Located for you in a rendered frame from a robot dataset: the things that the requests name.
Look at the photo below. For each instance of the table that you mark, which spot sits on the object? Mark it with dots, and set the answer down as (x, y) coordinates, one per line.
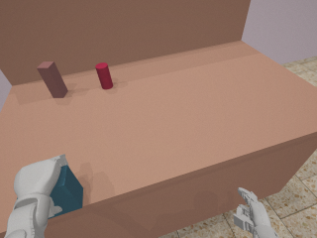
(193, 114)

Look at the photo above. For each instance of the left robot hand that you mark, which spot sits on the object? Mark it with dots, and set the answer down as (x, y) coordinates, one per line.
(40, 177)

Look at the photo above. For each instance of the right robot hand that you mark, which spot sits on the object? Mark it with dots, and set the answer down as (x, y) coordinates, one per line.
(247, 218)

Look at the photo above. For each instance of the robot left forearm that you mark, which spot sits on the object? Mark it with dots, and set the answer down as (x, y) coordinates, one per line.
(29, 217)

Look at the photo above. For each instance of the sponge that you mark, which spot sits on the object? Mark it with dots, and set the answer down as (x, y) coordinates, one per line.
(67, 192)

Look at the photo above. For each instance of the robot right forearm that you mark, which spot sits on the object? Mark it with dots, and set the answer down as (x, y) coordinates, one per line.
(264, 231)

